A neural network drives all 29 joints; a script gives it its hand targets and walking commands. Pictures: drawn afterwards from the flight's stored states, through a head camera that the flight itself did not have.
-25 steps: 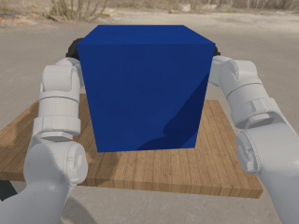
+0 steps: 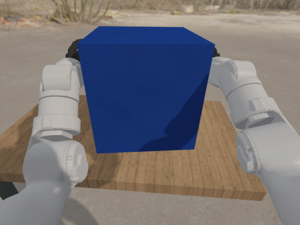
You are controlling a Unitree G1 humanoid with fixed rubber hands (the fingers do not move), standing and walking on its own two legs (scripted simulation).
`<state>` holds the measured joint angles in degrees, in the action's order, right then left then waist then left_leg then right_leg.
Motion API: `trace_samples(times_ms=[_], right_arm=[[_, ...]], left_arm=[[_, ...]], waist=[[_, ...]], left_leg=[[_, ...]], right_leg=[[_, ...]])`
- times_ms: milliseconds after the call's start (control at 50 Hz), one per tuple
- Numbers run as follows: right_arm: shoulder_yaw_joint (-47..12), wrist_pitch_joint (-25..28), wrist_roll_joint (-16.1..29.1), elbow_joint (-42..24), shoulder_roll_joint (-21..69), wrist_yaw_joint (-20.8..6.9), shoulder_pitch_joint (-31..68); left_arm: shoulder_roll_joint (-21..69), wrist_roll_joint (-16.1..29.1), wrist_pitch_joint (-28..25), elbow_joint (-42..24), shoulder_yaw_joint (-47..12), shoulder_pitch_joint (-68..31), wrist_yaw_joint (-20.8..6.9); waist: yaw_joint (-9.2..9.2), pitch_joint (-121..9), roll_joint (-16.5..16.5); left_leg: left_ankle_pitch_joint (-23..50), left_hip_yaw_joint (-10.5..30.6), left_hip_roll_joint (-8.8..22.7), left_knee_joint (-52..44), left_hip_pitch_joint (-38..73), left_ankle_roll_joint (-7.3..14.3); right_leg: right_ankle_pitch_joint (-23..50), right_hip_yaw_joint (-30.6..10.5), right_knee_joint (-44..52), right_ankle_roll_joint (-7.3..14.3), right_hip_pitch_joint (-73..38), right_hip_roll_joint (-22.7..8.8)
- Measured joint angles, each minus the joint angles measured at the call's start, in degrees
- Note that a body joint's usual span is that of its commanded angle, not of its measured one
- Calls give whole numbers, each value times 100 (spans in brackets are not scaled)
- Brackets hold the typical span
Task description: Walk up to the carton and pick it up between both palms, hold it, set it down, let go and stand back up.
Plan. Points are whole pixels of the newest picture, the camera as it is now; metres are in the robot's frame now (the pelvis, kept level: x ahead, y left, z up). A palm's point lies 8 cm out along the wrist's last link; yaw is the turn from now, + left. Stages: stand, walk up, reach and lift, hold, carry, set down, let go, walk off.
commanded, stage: hold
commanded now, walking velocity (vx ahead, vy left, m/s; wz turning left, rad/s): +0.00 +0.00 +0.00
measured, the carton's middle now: (144, 84) +0.39 +0.01 +0.28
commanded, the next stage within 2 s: set down in 1.30 s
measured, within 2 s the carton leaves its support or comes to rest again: neither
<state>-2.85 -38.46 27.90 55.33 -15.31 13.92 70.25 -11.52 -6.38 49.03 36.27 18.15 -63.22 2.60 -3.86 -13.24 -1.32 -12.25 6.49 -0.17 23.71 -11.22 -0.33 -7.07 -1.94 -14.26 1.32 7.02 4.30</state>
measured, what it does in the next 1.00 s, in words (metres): stands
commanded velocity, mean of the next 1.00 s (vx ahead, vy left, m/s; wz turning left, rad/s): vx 0.00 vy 0.00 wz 0.00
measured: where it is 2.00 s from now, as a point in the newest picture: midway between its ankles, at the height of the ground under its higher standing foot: outside the picture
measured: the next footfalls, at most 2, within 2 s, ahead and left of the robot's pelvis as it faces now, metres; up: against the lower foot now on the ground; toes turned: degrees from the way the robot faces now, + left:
none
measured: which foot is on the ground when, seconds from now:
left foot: down 0.00-1.00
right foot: down 0.00-1.00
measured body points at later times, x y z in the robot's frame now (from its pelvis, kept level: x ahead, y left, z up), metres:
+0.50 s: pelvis +0.00 +0.00 +0.00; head -0.09 +0.02 +0.44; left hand +0.40 +0.17 +0.33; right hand +0.39 -0.16 +0.32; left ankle +0.00 +0.12 -0.75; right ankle +0.00 -0.11 -0.75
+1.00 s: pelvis +0.00 +0.00 +0.00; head -0.09 +0.01 +0.44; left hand +0.39 +0.17 +0.33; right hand +0.39 -0.17 +0.33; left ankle +0.00 +0.12 -0.75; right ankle +0.00 -0.11 -0.75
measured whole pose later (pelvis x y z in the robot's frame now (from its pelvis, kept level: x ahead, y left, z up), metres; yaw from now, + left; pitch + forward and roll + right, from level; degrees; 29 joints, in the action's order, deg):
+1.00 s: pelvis +0.00 +0.00 +0.00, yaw +0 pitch +0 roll -2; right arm -3.2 -38.8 28.2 54.9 -15.7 14.0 70.4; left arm -11.1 -6.6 49.2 35.9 18.6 -63.3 2.9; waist -4.1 -13.2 -1.5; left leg -12.1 6.2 -0.2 23.6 -11.2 -0.3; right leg -7.2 -2.3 -14.7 1.2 7.2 4.3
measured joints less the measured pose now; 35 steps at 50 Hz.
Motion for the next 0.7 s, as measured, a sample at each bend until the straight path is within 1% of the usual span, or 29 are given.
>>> trace_samples(times_ms=[180,260,380,520,700], right_arm=[[6,-13,1,-28,-34,2,1],[-99,-27,80,-93,-99,7,9],[-58,-16,81,-85,-77,13,5],[3,-15,57,-8,-32,6,-9],[27,-47,-12,-22,-39,5,6]], left_arm=[[2,27,-41,-18,-96,38,4],[39,1,-35,-77,-64,29,14],[50,12,9,-162,-46,68,40],[17,14,56,-75,-66,28,41],[20,6,-23,68,-22,-43,29]], waist=[[-64,2,6],[-42,38,16],[-34,-27,25],[-38,-37,25],[-40,9,8]], left_leg=[[-11,3,-3,40,-65,5],[-4,-28,9,25,-50,7],[0,-35,12,8,-61,7],[6,-12,3,0,-39,0],[24,-2,-3,-6,-43,-1]], right_leg=[[-4,5,-19,-9,53,-1],[22,-28,8,-11,43,8],[20,-39,12,-9,60,10],[9,-15,9,-3,34,2],[5,-2,-17,-1,49,-3]])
